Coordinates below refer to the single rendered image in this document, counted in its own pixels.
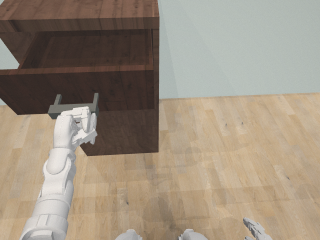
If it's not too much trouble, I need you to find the robot shin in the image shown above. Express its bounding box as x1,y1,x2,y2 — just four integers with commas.
183,229,194,234
126,229,137,234

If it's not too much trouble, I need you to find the drawer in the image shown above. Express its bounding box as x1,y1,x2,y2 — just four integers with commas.
0,29,155,115

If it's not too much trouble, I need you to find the robot left forearm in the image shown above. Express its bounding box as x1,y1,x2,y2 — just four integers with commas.
19,147,77,240

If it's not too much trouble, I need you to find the right robot shin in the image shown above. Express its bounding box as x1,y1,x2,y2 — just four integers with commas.
183,229,194,234

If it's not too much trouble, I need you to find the left robot hand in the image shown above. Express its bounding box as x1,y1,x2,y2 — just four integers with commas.
53,106,98,153

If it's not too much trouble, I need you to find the handle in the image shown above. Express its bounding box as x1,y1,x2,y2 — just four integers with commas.
48,93,99,120

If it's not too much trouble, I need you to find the right robot hand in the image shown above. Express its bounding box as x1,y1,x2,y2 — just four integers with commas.
243,217,272,240

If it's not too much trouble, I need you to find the left robot shin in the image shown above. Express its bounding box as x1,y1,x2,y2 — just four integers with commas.
126,229,137,234

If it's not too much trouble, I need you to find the cabinet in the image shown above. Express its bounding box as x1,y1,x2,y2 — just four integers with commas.
0,0,160,156

